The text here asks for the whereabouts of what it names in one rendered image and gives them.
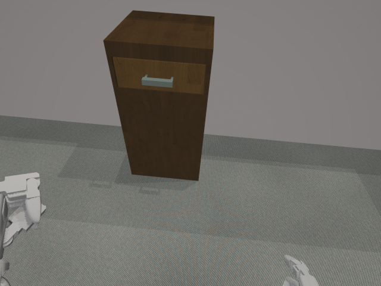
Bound cabinet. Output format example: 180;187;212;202
104;10;214;181

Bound robot right hand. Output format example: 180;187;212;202
283;255;319;286

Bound drawer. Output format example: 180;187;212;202
113;57;206;94

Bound robot left hand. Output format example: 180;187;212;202
0;172;46;260

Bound handle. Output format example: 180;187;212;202
142;74;174;88

